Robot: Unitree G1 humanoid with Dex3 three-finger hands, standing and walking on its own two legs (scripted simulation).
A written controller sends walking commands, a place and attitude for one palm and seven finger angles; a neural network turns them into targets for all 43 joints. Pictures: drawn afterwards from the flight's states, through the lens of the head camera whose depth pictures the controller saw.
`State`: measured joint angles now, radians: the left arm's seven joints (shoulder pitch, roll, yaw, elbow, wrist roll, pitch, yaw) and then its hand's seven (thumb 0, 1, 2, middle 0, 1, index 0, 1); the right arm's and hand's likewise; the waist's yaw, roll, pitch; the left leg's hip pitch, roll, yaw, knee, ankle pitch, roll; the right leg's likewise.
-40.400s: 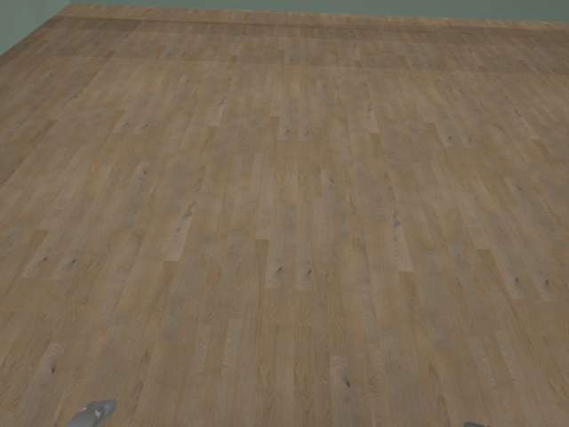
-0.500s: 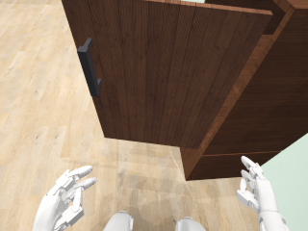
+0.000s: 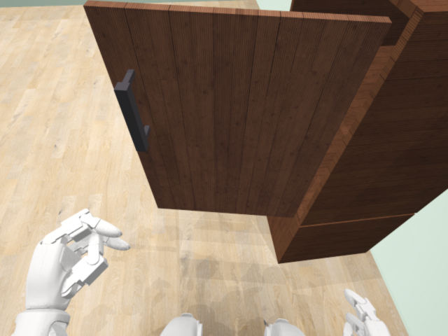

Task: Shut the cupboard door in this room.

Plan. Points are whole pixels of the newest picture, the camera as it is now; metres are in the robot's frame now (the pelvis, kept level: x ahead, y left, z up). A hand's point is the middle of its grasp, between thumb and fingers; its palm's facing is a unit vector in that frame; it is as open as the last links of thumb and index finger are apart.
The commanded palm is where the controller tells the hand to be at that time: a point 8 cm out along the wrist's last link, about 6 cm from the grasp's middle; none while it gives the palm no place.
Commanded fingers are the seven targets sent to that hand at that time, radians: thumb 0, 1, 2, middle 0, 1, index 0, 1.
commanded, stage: raise the hand and make a fist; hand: left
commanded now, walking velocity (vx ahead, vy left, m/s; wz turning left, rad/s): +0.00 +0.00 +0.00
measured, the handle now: (136, 113) +0.46 +0.20 +0.13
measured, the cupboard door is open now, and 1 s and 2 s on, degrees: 79 79 79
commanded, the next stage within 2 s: bring the fist close to the handle in 0.96 s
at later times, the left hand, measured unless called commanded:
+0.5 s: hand (116, 235) +0.24 +0.17 +0.11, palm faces -0.04 -1.00 -0.05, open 3.1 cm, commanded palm +0.22 +0.23 +0.13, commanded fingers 0.00 0.90 0.90 -1.30 -1.50 -1.30 -1.50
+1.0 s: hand (108, 222) +0.24 +0.18 +0.14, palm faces +0.05 -1.00 -0.06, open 3.1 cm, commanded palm +0.21 +0.22 +0.13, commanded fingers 0.00 0.90 0.90 -1.30 -1.50 -1.30 -1.50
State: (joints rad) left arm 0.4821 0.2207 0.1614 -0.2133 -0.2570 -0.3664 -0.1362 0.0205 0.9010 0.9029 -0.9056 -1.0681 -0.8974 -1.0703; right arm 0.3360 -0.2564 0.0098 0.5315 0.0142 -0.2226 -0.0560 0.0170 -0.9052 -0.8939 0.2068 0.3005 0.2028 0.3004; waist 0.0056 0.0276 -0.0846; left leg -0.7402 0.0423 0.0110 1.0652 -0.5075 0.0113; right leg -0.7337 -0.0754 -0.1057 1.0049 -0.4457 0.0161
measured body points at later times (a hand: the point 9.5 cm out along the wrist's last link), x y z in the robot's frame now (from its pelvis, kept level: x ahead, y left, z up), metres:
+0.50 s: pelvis +0.02 -0.01 +0.03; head +0.05 -0.01 +0.48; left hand +0.24 +0.23 +0.12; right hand +0.21 -0.22 -0.04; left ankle +0.01 +0.11 -0.67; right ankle +0.03 -0.14 -0.67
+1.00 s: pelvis +0.01 -0.02 +0.04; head +0.03 -0.03 +0.49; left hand +0.24 +0.23 +0.15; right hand +0.19 -0.25 -0.04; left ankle +0.01 +0.11 -0.67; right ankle +0.03 -0.14 -0.67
